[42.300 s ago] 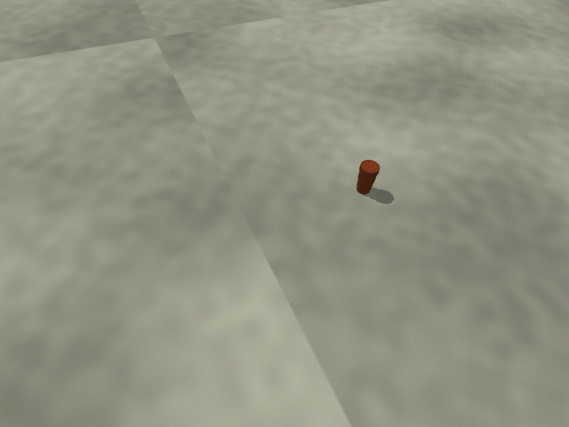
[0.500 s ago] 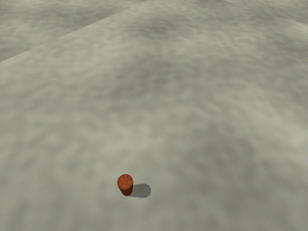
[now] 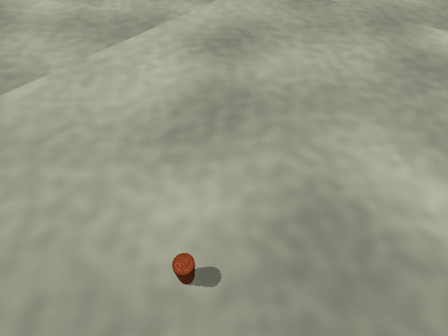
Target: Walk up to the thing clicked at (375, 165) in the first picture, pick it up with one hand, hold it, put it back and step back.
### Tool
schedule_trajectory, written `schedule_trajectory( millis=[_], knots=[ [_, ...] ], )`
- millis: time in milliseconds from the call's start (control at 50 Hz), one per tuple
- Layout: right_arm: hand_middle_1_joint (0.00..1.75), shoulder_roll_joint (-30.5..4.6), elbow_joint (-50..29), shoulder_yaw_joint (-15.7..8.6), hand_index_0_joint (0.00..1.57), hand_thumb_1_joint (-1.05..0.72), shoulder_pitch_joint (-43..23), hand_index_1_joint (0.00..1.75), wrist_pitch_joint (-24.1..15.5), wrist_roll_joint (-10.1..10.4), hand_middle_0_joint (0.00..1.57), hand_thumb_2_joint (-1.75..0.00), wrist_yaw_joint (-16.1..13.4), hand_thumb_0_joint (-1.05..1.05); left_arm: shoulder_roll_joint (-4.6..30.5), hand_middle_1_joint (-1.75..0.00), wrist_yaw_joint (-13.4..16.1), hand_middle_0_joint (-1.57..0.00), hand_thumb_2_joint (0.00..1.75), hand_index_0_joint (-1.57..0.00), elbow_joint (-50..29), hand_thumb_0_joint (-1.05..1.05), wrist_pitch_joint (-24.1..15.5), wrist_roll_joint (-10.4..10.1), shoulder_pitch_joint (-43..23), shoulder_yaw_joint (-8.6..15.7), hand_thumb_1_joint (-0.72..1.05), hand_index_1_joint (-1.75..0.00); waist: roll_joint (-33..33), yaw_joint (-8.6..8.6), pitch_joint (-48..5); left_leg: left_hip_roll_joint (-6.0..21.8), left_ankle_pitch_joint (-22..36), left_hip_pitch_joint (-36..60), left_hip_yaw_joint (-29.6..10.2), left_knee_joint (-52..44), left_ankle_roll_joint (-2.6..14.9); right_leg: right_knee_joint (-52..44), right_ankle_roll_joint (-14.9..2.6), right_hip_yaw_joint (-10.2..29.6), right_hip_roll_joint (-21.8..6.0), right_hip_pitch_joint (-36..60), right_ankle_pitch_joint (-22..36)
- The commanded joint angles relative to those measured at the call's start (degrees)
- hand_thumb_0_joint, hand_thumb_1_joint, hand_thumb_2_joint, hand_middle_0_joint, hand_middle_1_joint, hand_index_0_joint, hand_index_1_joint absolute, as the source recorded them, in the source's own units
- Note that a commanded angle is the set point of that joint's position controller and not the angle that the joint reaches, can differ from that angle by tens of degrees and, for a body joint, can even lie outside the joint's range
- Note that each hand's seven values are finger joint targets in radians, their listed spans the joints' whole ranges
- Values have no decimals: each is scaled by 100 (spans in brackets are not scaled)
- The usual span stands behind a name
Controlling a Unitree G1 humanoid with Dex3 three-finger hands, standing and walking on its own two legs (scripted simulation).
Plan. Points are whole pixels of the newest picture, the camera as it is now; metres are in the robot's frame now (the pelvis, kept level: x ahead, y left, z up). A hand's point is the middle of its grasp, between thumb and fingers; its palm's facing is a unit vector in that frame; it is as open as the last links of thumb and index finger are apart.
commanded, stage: stand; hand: left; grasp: from the side
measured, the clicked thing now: (185, 270) +0.46 +0.17 -0.70
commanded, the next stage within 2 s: step back in 1.10 s
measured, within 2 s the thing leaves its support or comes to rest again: neither
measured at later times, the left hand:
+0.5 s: hand out of the picture +0.09 +0.24 -0.16, palm faces -0.01 -0.94 -0.34, open 7.4 cm
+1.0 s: hand out of the picture +0.09 +0.24 -0.15, palm faces -0.02 -0.94 -0.35, open 7.4 cm
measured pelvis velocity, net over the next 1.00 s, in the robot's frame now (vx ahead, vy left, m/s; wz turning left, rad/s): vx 0.03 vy -0.01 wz -0.01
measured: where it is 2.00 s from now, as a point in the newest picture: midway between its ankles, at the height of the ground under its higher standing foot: outside the picture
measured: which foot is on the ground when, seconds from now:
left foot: down 0.00-1.00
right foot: down 0.00-1.00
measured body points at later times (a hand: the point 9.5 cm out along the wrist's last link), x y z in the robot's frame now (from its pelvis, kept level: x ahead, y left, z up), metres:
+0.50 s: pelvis +0.02 -0.01 +0.00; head +0.03 -0.01 +0.45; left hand +0.09 +0.29 -0.13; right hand +0.09 -0.30 -0.14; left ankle +0.04 +0.12 -0.75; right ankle +0.00 -0.13 -0.75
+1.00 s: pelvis +0.03 -0.01 +0.00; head +0.03 -0.02 +0.45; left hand +0.09 +0.29 -0.13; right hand +0.09 -0.31 -0.14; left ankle +0.04 +0.12 -0.75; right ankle +0.00 -0.13 -0.75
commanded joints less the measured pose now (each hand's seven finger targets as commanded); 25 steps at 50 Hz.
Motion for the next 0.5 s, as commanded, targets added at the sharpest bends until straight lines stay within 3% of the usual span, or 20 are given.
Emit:
schedule_trajectory(
  millis=[0,220,360,480],
  knots=[
    [30,-1108,-303,-196,20,-90,-287,30,-125,-2,20,-90,-96,0,1164,-30,82,-20,90,-20,-329,0,-150,-31,-300,185,90,-30,-97,-17,-290,575,243,183,-511,-410,176,-585,-198,601,-547,-134,84],
    [30,-1134,-203,-160,20,-90,-257,30,-115,11,20,-90,-110,0,1173,-30,57,-20,90,-20,-229,0,-122,-40,-359,194,90,-30,-28,-21,-187,597,106,111,-491,-558,129,-631,-191,559,-516,-129,-31],
    [30,-1154,-217,-143,20,-90,-319,30,-162,9,20,-90,-136,0,1153,-30,66,-20,90,-20,-252,0,-145,-76,-428,215,90,-30,-25,7,-573,678,1259,398,-408,-411,155,-460,-168,532,-582,260,1212],
    [30,-1171,-187,-132,20,-90,-322,30,-157,16,20,-90,-147,0,1164,-30,59,-20,90,-20,-240,0,-115,-77,-479,228,90,-30,-121,-5,-493,677,1116,355,-409,-499,115,-526,-162,513,-573,282,1050]
  ],
)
